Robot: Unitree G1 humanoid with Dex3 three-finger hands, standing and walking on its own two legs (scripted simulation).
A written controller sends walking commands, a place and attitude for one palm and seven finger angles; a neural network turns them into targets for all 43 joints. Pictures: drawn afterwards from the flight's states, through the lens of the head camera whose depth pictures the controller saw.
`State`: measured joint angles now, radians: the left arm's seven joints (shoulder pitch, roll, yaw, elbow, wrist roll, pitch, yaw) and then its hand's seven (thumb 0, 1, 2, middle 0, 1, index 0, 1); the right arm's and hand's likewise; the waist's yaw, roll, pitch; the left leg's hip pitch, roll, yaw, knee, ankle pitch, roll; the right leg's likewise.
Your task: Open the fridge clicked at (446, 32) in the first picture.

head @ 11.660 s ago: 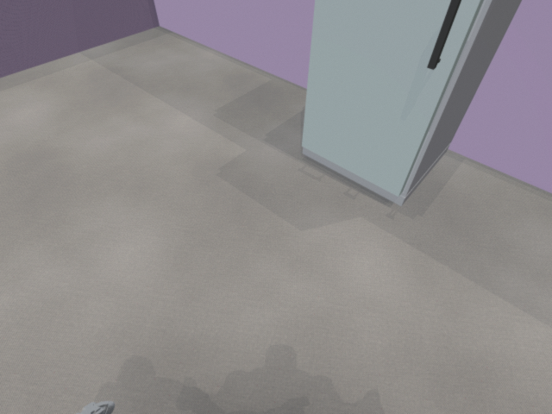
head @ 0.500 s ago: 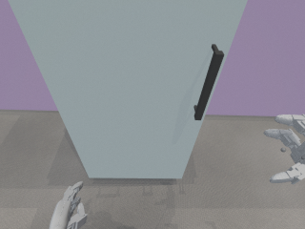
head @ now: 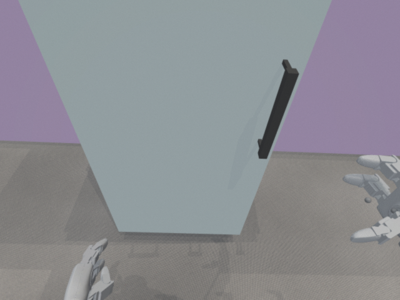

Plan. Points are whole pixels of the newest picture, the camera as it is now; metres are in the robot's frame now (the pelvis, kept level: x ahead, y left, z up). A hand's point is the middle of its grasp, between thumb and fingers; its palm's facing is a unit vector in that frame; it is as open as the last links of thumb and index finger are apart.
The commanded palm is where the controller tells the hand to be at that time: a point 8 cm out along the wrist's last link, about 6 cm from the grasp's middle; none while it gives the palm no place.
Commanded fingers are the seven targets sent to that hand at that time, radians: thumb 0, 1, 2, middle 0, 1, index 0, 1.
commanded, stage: move the hooked fingers beside the handle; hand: right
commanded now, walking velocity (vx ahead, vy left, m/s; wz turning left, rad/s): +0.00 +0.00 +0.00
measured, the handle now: (273, 114) +0.53 -0.16 +0.11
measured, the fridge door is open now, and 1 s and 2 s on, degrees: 0 0 0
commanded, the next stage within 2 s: none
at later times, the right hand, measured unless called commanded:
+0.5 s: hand (344, 175) +0.33 -0.25 +0.13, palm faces +0.02 +1.00 -0.02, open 14.0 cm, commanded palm +0.30 -0.30 +0.13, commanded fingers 0.00 0.50 -0.30 0.30 1.20 0.30 1.20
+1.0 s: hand (325, 152) +0.38 -0.24 +0.13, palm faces -0.01 +1.00 +0.00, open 14.0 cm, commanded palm +0.36 -0.28 +0.12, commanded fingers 0.00 0.50 -0.30 0.30 1.20 0.30 1.20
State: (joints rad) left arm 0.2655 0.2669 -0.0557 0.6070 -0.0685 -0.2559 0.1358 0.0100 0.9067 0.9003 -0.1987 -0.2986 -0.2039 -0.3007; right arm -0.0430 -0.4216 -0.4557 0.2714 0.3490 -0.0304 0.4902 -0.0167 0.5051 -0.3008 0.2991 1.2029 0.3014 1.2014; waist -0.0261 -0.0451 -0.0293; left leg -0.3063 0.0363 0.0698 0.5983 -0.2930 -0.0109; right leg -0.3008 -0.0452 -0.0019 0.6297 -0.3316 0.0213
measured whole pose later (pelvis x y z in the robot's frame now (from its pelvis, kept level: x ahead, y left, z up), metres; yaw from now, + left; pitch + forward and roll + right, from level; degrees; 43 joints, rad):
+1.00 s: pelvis +0.01 +0.00 +0.00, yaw +1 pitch +4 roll +1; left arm 0.32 0.28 -0.04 0.63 -0.06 -0.15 0.12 0.01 0.91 0.90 -0.20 -0.30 -0.20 -0.30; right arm -0.43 -0.43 -0.38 0.64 0.25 -0.10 0.40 -0.02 0.50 -0.30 0.30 1.20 0.30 1.20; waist 0.03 -0.03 -0.04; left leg -0.40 0.04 0.05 0.62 -0.30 -0.01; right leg -0.38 -0.05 -0.02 0.65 -0.34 0.02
